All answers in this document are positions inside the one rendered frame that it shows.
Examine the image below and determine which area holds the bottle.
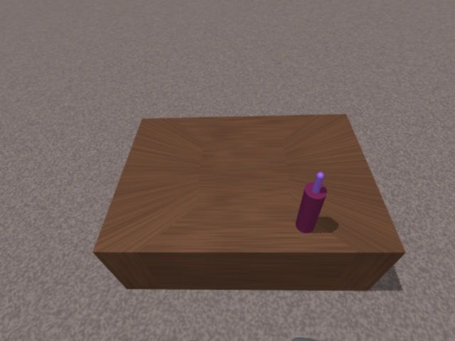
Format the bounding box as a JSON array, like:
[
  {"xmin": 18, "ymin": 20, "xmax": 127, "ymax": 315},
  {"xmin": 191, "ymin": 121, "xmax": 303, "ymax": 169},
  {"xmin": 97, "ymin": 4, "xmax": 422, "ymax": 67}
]
[{"xmin": 296, "ymin": 172, "xmax": 327, "ymax": 233}]

